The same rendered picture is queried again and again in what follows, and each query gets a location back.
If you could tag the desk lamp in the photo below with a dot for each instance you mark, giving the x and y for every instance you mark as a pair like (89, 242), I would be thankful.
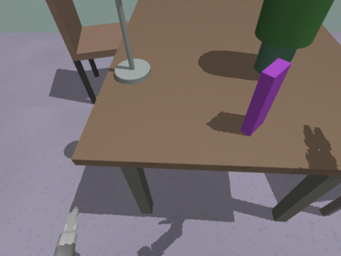
(131, 71)

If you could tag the carton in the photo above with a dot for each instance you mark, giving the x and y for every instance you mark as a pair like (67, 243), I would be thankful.
(266, 90)

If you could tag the table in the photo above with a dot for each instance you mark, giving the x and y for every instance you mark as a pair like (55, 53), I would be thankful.
(188, 113)

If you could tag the left robot hand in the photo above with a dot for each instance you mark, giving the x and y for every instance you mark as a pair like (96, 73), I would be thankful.
(67, 240)

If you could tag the potted plant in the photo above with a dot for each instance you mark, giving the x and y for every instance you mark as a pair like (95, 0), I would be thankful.
(287, 25)

